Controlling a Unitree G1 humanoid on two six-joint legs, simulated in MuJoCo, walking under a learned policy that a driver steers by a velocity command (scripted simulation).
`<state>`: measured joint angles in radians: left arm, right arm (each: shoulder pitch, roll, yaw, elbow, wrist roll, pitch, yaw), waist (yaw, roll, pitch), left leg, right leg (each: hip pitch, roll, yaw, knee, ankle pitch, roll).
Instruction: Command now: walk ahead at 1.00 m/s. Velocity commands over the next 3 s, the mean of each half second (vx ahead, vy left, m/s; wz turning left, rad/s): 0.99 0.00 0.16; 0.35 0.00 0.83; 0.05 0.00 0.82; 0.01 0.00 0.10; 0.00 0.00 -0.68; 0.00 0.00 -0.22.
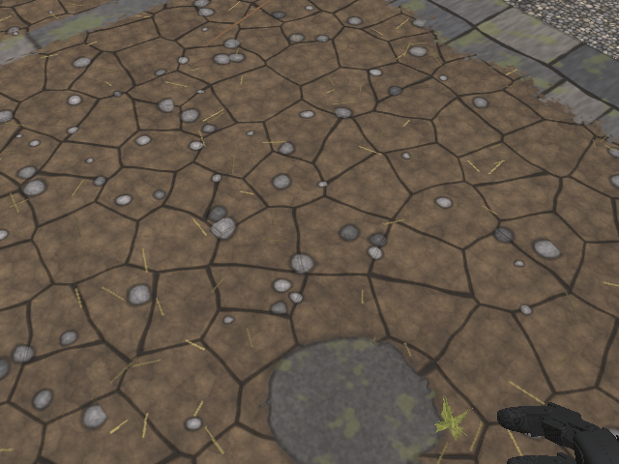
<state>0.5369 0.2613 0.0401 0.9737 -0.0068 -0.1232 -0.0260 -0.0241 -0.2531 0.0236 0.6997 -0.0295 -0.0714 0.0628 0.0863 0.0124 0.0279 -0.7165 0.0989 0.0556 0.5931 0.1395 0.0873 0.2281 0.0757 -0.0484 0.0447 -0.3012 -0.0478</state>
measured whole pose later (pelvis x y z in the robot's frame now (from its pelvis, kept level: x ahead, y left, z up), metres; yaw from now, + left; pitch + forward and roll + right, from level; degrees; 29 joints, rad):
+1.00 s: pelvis +0.79 +0.08 -0.02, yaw +31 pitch +0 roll -2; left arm 0.05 0.30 0.07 0.78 -0.02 -0.02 0.01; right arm 0.16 -0.35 -0.11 0.64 0.00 0.01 0.04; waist -0.01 -0.02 0.11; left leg -0.51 -0.06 0.06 0.67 -0.17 0.13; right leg -0.27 -0.06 -0.11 1.10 -0.59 0.05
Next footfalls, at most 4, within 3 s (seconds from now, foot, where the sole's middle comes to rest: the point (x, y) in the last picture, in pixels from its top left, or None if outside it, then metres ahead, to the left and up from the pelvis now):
0.08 left None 0.31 0.11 -0.77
0.54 right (376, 341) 0.76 -0.07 -0.77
0.94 left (269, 282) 0.90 0.20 -0.77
1.42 right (323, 237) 1.06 0.08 -0.77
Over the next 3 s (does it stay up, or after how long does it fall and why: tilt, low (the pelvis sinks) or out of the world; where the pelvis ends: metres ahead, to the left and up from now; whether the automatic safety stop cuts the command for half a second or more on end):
stays up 0.99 0.13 0.01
